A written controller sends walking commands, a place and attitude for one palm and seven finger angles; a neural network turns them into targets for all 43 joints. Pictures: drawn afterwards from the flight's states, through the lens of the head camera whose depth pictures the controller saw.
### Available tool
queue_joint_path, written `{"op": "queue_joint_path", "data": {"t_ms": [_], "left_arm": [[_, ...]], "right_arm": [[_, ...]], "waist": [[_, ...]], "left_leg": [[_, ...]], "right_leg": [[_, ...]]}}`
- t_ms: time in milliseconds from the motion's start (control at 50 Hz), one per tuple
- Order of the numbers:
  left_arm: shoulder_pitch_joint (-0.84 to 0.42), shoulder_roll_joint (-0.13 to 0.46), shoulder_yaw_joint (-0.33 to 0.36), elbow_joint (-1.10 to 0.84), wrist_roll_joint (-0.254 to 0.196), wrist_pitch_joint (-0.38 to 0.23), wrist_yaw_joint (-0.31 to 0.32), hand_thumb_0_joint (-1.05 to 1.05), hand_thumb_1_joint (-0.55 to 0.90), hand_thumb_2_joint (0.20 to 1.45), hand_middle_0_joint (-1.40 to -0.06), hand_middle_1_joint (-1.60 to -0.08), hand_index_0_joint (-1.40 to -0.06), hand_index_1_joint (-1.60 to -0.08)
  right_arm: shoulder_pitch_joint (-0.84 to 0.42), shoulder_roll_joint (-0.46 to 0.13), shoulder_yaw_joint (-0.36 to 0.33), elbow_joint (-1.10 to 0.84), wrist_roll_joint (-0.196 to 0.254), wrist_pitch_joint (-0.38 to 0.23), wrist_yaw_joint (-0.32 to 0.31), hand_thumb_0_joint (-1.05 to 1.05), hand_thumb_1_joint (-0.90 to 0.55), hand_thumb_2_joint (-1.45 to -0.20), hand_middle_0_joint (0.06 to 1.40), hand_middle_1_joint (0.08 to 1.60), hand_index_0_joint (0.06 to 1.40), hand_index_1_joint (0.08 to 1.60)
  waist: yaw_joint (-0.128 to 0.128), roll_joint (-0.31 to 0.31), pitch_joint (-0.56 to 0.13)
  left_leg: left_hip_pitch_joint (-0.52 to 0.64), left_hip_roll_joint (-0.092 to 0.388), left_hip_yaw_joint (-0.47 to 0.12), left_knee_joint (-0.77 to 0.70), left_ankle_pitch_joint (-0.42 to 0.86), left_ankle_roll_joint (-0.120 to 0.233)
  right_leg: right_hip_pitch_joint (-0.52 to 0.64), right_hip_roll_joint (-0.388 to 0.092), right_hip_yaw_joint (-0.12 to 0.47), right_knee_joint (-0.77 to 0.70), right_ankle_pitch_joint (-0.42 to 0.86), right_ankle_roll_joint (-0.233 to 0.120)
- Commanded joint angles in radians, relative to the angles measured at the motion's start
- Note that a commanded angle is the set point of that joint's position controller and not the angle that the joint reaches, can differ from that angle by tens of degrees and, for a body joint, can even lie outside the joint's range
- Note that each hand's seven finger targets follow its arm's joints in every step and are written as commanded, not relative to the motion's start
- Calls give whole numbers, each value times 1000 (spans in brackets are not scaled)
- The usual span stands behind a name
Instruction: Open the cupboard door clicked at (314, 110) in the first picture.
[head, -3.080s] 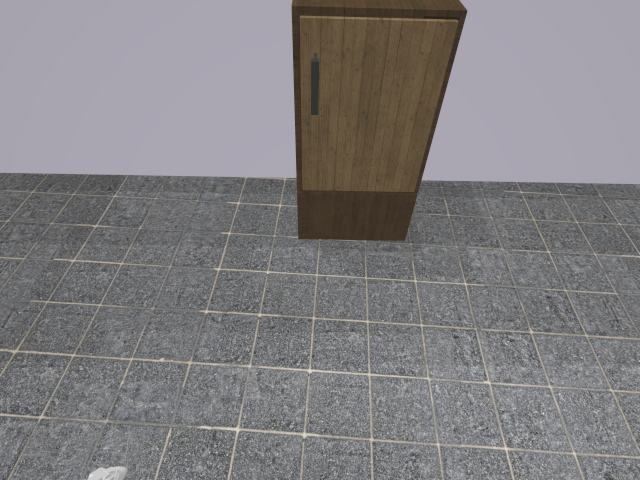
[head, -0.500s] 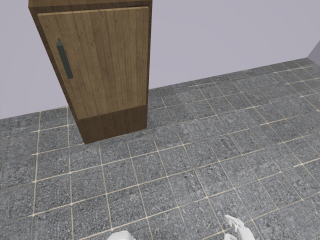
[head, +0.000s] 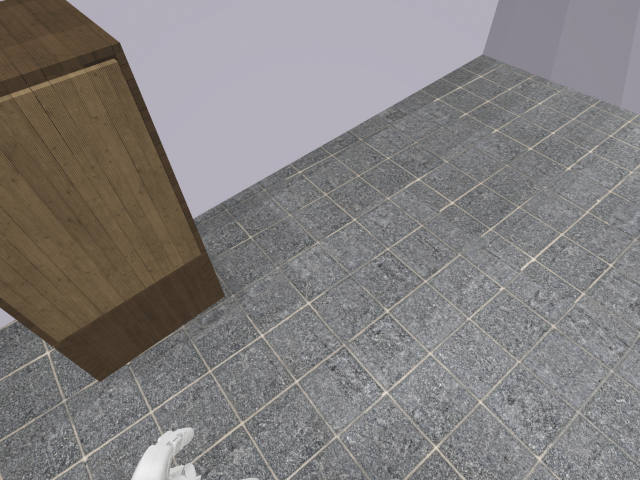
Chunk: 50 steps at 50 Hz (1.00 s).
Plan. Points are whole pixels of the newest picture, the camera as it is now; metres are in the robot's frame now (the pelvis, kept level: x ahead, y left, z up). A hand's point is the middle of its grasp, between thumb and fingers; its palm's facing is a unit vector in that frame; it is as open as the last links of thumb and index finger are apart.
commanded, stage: turn to face it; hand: left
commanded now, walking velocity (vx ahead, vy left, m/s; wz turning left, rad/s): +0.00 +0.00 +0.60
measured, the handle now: out of the picture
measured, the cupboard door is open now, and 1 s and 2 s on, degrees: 0 0 0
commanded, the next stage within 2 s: take the last steps up to it in 1.08 s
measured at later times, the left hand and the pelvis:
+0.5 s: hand out of the picture +0.04 +0.25 -0.15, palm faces +0.31 -0.92 -0.25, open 7.4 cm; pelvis +0.01 +0.01 +0.02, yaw +16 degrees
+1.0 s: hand out of the picture -0.10 +0.16 -0.16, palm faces +0.59 -0.77 -0.23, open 7.4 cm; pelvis -0.02 -0.03 +0.01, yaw +35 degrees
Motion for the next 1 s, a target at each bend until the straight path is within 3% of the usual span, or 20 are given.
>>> {"op": "queue_joint_path", "data": {"t_ms": [0, 100, 140, 160, 180, 200, 240, 300, 460, 540, 580, 600, 620, 640, 700, 740, 840, 900, 940, 980], "left_arm": [[36, 156, 26, -14, 6, -6, 25, 0, 900, 900, -200, -300, -200, -300], [88, 174, 46, 11, 0, 10, 32, 0, 900, 900, -200, -300, -200, -300], [86, 162, 51, 3, -9, 18, 29, 0, 900, 900, -200, -300, -200, -300], [95, 133, 52, -7, -15, 27, 24, 0, 900, 900, -200, -300, -200, -300], [106, 81, 47, -38, -19, 33, 19, 0, 900, 900, -200, -300, -200, -300], [35, 73, 38, -71, -14, 35, 20, 0, 900, 900, -200, -300, -200, -300], [7, 71, 55, -65, -4, 31, 16, 0, 900, 900, -200, -300, -200, -300], [43, 76, 54, -35, -10, 26, 7, 0, 900, 900, -200, -300, -200, -300], [25, 100, 50, -62, -17, 35, 11, 0, 900, 900, -200, -300, -200, -300], [87, 121, 47, -63, -22, 30, 16, 0, 900, 900, -200, -300, -200, -300], [163, 141, 53, -54, -22, 20, 20, 0, 900, 900, -200, -300, -200, -300], [193, 190, 62, -55, -14, 12, 25, 0, 900, 900, -200, -300, -200, -300], [206, 288, 79, -67, 5, 2, 33, 0, 900, 900, -200, -300, -200, -300], [175, 316, 71, -92, 1, 10, 29, 0, 900, 900, -200, -300, -200, -300], [47, 216, 53, -119, -1, 6, 31, 0, 900, 900, -200, -300, -200, -300], [59, 200, 42, -120, 4, -1, 28, 0, 900, 900, -200, -300, -200, -300], [186, 251, 54, -74, 11, 5, 25, 0, 900, 900, -200, -300, -200, -300], [220, 268, 59, -49, 15, 8, 23, 0, 900, 900, -200, -300, -200, -300], [210, 274, 63, -38, 12, 11, 22, 0, 900, 900, -200, -300, -200, -300], [192, 249, 60, -33, -3, 19, 18, 0, 900, 900, -200, -300, -200, -300]], "right_arm": [[73, -5, 15, -28, 6, -14, 4, 0, -900, -900, 200, 300, 200, 300], [28, -4, 9, -51, 6, -15, 13, 0, -900, -900, 200, 300, 200, 300], [63, -10, 2, -51, 1, -17, 16, 0, -900, -900, 200, 300, 200, 300], [74, -46, -8, -57, -1, -23, 19, 0, -900, -900, 200, 300, 200, 300], [92, -126, -26, -75, -8, -29, 17, 0, -900, -900, 200, 300, 200, 300], [115, -163, -37, -75, -13, -32, 8, 0, -900, -900, 200, 300, 200, 300], [80, -141, -41, -68, -9, -42, -9, 0, -900, -900, 200, 300, 200, 300], [-2, -116, -33, -99, -6, -50, -10, 0, -900, -900, 200, 300, 200, 300], [-25, -185, -58, -126, -8, -28, 4, 0, -900, -900, 200, 300, 200, 300], [-98, -212, -68, -162, -10, -14, 14, 0, -900, -900, 200, 300, 200, 300], [-140, -210, -71, -183, -3, -8, 19, 0, -900, -900, 200, 300, 200, 300], [-151, -180, -68, -196, 6, -7, 26, 0, -900, -900, 200, 300, 200, 300], [-135, -105, -55, -222, 11, -6, 31, 0, -900, -900, 200, 300, 200, 300], [-158, -128, -61, -240, -4, -2, 30, 0, -900, -900, 200, 300, 200, 300], [-141, -139, -64, -197, -9, 22, 45, 0, -900, -900, 200, 300, 200, 300], [-129, -118, -53, -186, -6, 22, 51, 0, -900, -900, 200, 300, 200, 300], [-241, -89, -34, -211, 1, 21, 52, 0, -900, -900, 200, 300, 200, 300], [-253, -81, -23, -215, 9, 10, 47, 0, -900, -900, 200, 300, 200, 300], [-197, -79, -18, -196, 10, 2, 41, 0, -900, -900, 200, 300, 200, 300], [-120, -114, -23, -168, 8, -13, 38, 0, -900, -900, 200, 300, 200, 300]], "waist": [[35, -196, -97], [67, -173, -69], [48, -124, -74], [41, -1, -73], [35, 229, -65], [-3, 306, -44], [13, 175, -80], [42, 80, -122], [17, 108, -141], [44, 135, -144], [85, 95, -146], [102, 4, -144], [106, -289, -135], [106, -293, -109], [36, -212, -13], [38, -227, -14], [109, -228, -23], [125, -264, -58], [97, -268, -98], [51, -190, -136]], "left_leg": [[-5, -24, -44, -68, 62, -3], [7, -40, 6, -279, 124, -8], [112, -48, 26, -440, 272, 2], [158, 9, -76, -543, 392, 35], [165, 183, -338, -660, 562, 129], [173, 284, -519, -747, 652, 236], [220, 223, -456, -713, 655, 241], [264, 134, -304, -668, 760, 205], [279, 101, -388, -657, 711, 220], [180, 72, -434, -629, 678, 203], [70, 26, -428, -577, 571, 158], [-55, -31, -392, -493, 434, 105], [-248, -179, -200, -256, 113, 16], [-230, -183, -164, -31, -53, 6], [-206, -112, -164, 215, 101, -2], [-181, -108, -115, 188, 140, -20], [-97, -110, -45, -74, 67, -25], [-21, -124, -18, -222, 34, -11], [62, -133, 1, -362, 100, -3], [261, -107, -19, -612, 305, 16]], "right_leg": [[94, -266, 119, -313, 379, -108], [152, -299, 74, -252, 377, -94], [89, -269, 14, -167, 273, -34], [11, -213, -23, -76, 138, 18], [-95, -101, -71, 77, -112, 87], [-194, -41, -13, 305, -333, 107], [-267, -54, 107, 499, -236, 93], [-235, -59, 112, 459, -133, 110], [-143, -11, 112, 227, -152, 120], [11, 18, 102, 47, -121, 108], [170, 18, 90, -161, 25, 101], [294, -60, 161, -297, 56, 78], [372, -343, 447, -414, 27, -21], [204, -469, 488, -421, 55, -107], [54, -319, 285, -379, 108, -79], [83, -275, 165, -341, 212, -64], [154, -314, 135, -318, 293, -92], [189, -330, 138, -274, 407, -100], [196, -318, 110, -221, 443, -71], [100, -267, 37, -97, 347, 12]]}}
